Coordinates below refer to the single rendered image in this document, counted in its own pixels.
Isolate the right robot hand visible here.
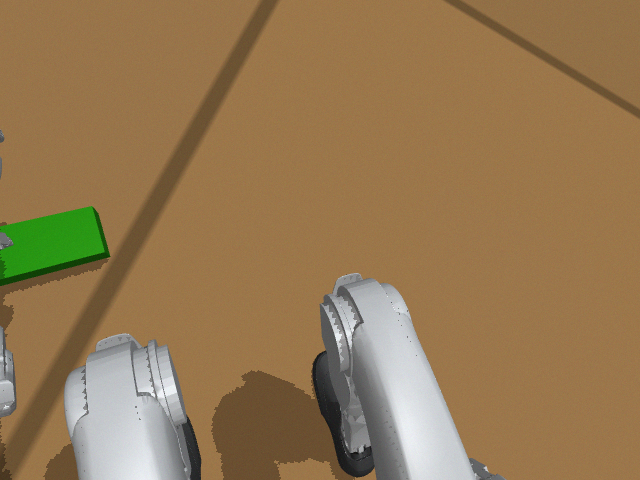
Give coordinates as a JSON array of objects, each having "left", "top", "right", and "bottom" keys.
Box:
[{"left": 469, "top": 458, "right": 506, "bottom": 480}]

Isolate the left robot arm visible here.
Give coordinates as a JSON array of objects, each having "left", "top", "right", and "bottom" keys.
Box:
[{"left": 0, "top": 326, "right": 17, "bottom": 418}]

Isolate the small box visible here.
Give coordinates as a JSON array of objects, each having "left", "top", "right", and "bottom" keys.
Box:
[{"left": 0, "top": 206, "right": 110, "bottom": 286}]

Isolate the right robot foot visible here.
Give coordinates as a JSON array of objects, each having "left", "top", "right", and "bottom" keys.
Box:
[{"left": 312, "top": 351, "right": 375, "bottom": 477}]

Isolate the left robot foot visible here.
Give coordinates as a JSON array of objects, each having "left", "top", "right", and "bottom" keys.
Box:
[{"left": 182, "top": 414, "right": 201, "bottom": 480}]

